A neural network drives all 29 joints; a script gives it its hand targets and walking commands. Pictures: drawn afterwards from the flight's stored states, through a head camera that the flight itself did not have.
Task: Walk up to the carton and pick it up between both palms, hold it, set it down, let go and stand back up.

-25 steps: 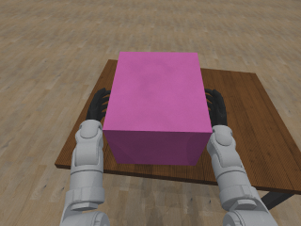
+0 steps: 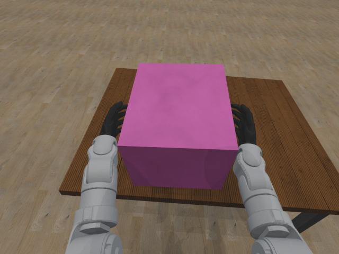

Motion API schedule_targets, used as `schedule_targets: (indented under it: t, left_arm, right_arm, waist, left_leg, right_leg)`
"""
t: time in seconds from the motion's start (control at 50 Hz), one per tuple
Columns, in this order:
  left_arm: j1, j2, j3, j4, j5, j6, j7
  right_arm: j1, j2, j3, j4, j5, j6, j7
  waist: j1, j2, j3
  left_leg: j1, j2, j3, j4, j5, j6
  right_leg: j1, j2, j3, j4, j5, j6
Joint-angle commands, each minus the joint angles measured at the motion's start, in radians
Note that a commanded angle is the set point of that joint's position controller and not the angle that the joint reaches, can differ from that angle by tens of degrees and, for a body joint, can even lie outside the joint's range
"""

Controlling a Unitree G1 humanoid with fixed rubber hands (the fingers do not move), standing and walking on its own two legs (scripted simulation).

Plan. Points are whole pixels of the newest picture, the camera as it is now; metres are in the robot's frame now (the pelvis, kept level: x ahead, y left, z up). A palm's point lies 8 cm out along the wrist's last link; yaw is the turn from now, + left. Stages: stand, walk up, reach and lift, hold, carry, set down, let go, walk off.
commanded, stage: set down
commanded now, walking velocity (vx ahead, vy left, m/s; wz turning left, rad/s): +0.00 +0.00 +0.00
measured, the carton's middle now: (178, 124) +0.42 -0.03 +0.09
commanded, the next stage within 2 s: none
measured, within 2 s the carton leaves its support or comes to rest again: neither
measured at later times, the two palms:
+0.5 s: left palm (123, 129) +0.40 +0.12 +0.10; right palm (253, 141) +0.34 -0.20 +0.11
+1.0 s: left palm (125, 125) +0.44 +0.11 +0.08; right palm (245, 145) +0.35 -0.20 +0.07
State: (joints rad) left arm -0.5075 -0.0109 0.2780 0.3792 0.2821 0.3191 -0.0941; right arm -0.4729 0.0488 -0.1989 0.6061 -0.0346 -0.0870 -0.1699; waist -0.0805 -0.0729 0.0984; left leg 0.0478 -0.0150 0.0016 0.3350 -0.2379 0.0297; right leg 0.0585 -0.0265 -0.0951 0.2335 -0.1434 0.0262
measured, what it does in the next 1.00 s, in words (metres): stands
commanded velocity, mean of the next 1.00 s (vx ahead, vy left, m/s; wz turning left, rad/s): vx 0.00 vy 0.00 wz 0.00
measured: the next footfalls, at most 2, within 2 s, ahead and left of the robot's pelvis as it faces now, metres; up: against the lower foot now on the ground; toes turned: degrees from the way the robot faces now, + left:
none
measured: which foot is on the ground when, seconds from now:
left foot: down 0.00-1.00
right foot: down 0.00-1.00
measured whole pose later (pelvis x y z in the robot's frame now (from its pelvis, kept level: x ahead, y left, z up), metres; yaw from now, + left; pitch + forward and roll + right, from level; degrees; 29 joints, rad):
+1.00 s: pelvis +0.02 +0.01 +0.00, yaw -1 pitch -1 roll -2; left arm -0.78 0.10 0.32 1.04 0.25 -0.03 -0.08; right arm -0.59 0.12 -0.47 0.90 -0.23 -0.28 -0.18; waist -0.12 -0.04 0.04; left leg -0.07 0.00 0.04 0.34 -0.25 0.04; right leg -0.06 -0.02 -0.08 0.21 -0.13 0.03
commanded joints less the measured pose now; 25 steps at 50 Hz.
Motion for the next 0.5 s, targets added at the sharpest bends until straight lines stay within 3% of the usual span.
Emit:
schedule_targets:
  t: [0.0, 0.14, 0.28, 0.38, 0.48]
  left_arm:
    - [-0.721, -0.467, -0.430, -0.033, -0.082, -0.143, -0.101]
    - [-0.753, -0.473, -0.356, 0.100, -0.066, -0.193, -0.105]
    - [-0.783, -0.437, -0.259, 0.195, -0.038, -0.225, -0.124]
    - [-0.829, -0.415, -0.225, 0.239, -0.026, -0.265, -0.129]
    - [-0.872, -0.414, -0.227, 0.280, -0.024, -0.310, -0.126]
  right_arm:
    - [-0.625, 0.363, 0.282, -0.115, -0.067, -0.119, 0.142]
    - [-0.686, 0.394, 0.256, -0.048, -0.099, -0.142, 0.154]
    - [-0.708, 0.437, 0.250, -0.020, -0.124, -0.139, 0.155]
    - [-0.690, 0.467, 0.213, 0.027, -0.154, -0.142, 0.154]
    - [-0.674, 0.485, 0.164, 0.086, -0.186, -0.158, 0.149]
  waist:
    - [-0.050, 0.137, -0.406]
    - [-0.021, 0.088, -0.433]
    - [0.006, 0.034, -0.422]
    - [0.002, 0.053, -0.423]
    - [-0.015, 0.098, -0.440]
  left_leg:
    - [0.111, 0.013, 0.043, -0.016, 0.453, -0.143]
    - [0.077, 0.008, 0.057, -0.014, 0.489, -0.126]
    - [-0.043, -0.010, 0.083, -0.057, 0.376, -0.079]
    - [-0.081, -0.015, 0.095, -0.076, 0.318, -0.069]
    - [-0.051, -0.009, 0.095, -0.062, 0.348, -0.086]
  right_leg:
    - [0.036, 0.067, -0.076, 0.018, 0.203, 0.002]
    - [0.092, 0.071, -0.064, 0.024, 0.265, 0.006]
    - [0.210, 0.052, -0.032, 0.044, 0.365, 0.024]
    - [0.238, 0.038, -0.019, 0.052, 0.389, 0.028]
    - [0.201, 0.038, -0.023, 0.053, 0.382, 0.021]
